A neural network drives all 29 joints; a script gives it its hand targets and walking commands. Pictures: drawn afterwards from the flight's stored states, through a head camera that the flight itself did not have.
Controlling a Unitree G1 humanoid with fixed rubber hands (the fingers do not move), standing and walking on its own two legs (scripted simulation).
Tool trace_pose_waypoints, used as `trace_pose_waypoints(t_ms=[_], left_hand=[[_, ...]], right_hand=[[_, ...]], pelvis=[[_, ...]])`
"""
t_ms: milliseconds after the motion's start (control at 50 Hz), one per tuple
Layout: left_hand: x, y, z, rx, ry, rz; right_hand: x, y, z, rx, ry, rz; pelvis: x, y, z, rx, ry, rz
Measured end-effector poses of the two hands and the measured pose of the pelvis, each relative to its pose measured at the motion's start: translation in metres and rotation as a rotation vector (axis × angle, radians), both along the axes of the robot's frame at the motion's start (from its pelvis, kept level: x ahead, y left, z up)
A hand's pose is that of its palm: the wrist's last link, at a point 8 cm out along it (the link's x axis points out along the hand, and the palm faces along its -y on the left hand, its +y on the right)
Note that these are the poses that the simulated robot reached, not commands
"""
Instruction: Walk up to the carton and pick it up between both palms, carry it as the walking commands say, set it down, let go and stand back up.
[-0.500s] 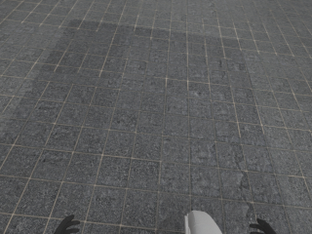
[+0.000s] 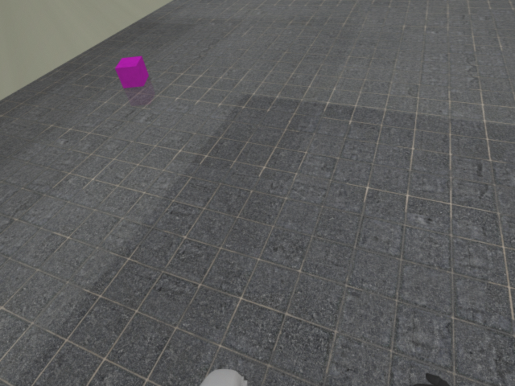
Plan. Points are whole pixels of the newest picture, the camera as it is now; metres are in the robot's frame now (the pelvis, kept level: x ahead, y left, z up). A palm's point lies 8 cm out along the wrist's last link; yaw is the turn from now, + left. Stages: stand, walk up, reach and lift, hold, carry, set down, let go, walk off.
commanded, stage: walk up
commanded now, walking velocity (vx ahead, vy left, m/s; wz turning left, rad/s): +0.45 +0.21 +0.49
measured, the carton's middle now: (132, 72) +2.69 +1.34 -0.69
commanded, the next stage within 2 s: none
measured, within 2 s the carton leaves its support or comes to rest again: neither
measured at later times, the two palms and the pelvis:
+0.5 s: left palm (92, 314) +0.27 +0.38 -0.11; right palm (359, 304) +0.29 -0.14 -0.11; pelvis +0.21 +0.11 +0.00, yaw +14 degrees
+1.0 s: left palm (98, 281) +0.34 +0.39 -0.10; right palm (311, 190) +0.62 -0.08 -0.14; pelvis +0.47 +0.15 +0.00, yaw +19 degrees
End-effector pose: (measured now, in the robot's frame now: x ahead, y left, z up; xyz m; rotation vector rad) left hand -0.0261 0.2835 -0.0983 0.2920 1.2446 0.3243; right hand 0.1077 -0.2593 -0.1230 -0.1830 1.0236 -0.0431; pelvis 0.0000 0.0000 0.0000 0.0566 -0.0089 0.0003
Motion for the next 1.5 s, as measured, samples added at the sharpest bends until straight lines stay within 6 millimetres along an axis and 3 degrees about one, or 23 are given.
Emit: trace_pose_waypoints(t_ms=[80, 140, 200, 260, 300, 360, 440, 520, 640, 760, 800, 900, 940, 1000, 1060, 1120, 1200, 1260, 1380, 1500], left_hand=[[-0.038, 0.0, 0.003, -0.011, 0.14, 0.094], [-0.047, 0.0, 0.001, -0.039, 0.215, 0.158], [-0.041, 0.004, -0.009, -0.078, 0.271, 0.203], [-0.016, 0.021, -0.03, -0.114, 0.284, 0.236], [0.02, 0.039, -0.043, -0.127, 0.237, 0.234], [0.104, 0.065, -0.045, -0.126, 0.07, 0.18], [0.223, 0.088, -0.028, -0.127, -0.142, 0.061], [0.318, 0.099, -0.007, -0.129, -0.295, 0.009], [0.42, 0.102, 0.009, -0.133, -0.397, -0.009], [0.498, 0.1, -0.002, -0.076, -0.406, 0.002], [0.491, 0.103, -0.009, -0.047, -0.345, 0.045], [0.41, 0.112, -0.01, -0.027, -0.081, 0.242], [0.384, 0.111, -0.006, -0.034, 0.002, 0.308], [0.361, 0.106, -0.002, -0.065, 0.098, 0.377], [0.356, 0.102, -0.006, -0.114, 0.167, 0.429], [0.365, 0.106, -0.018, -0.173, 0.214, 0.465], [0.396, 0.138, -0.048, -0.227, 0.232, 0.491], [0.447, 0.179, -0.061, -0.228, 0.16, 0.462], [0.591, 0.262, -0.044, -0.189, -0.089, 0.304], [0.717, 0.31, -0.017, -0.164, -0.271, 0.217]], right_hand=[[0.077, 0.017, 0.007, 0.008, -0.069, 0.078], [0.131, 0.041, 0.006, 0.019, -0.098, 0.131], [0.183, 0.077, 0.001, 0.026, -0.119, 0.188], [0.225, 0.11, -0.009, 0.006, -0.135, 0.227], [0.234, 0.125, -0.016, -0.028, -0.105, 0.249], [0.219, 0.129, -0.015, -0.074, -0.01, 0.237], [0.194, 0.123, 0.002, -0.105, 0.081, 0.144], [0.184, 0.118, 0.013, -0.123, 0.153, 0.088], [0.201, 0.117, 0.007, -0.117, 0.263, 0.058], [0.253, 0.116, -0.024, -0.084, 0.366, 0.066], [0.283, 0.118, -0.032, -0.077, 0.383, 0.101], [0.395, 0.137, -0.025, -0.066, 0.287, 0.208], [0.443, 0.151, -0.02, -0.061, 0.235, 0.255], [0.509, 0.183, -0.013, -0.045, 0.163, 0.316], [0.568, 0.227, -0.008, -0.019, 0.105, 0.374], [0.621, 0.279, -0.005, 0.002, 0.049, 0.428], [0.682, 0.342, -0.011, -0.014, -0.028, 0.466], [0.69, 0.36, -0.012, -0.061, -0.011, 0.448], [0.65, 0.336, 0.008, -0.141, 0.129, 0.28], [0.615, 0.328, 0.013, -0.161, 0.284, 0.164]], pelvis=[[0.025, 0.013, -0.001, 0.013, 0.006, 0.03], [0.047, 0.027, -0.006, 0.01, 0.018, 0.057], [0.073, 0.045, -0.016, 0.0, 0.037, 0.088], [0.106, 0.069, -0.031, -0.027, 0.049, 0.12], [0.121, 0.082, -0.035, -0.028, 0.044, 0.158], [0.142, 0.094, -0.025, -0.047, 0.028, 0.189], [0.178, 0.104, -0.007, -0.065, 0.012, 0.227], [0.217, 0.111, 0.004, -0.075, -0.004, 0.255], [0.283, 0.115, 0.004, -0.064, 0.006, 0.282], [0.363, 0.11, -0.016, -0.035, 0.047, 0.309], [0.382, 0.111, -0.018, -0.036, 0.036, 0.315], [0.431, 0.125, -0.005, -0.015, 0.012, 0.324], [0.448, 0.134, 0.0, -0.012, 0.008, 0.325], [0.472, 0.15, 0.004, -0.008, 0.01, 0.332], [0.495, 0.17, 0.002, -0.015, 0.014, 0.347], [0.519, 0.195, -0.004, -0.031, 0.026, 0.361], [0.556, 0.239, -0.024, -0.064, 0.041, 0.366], [0.574, 0.263, -0.025, -0.064, 0.037, 0.388], [0.62, 0.298, -0.001, -0.077, 0.005, 0.388], [0.673, 0.321, 0.009, -0.084, -0.027, 0.41]])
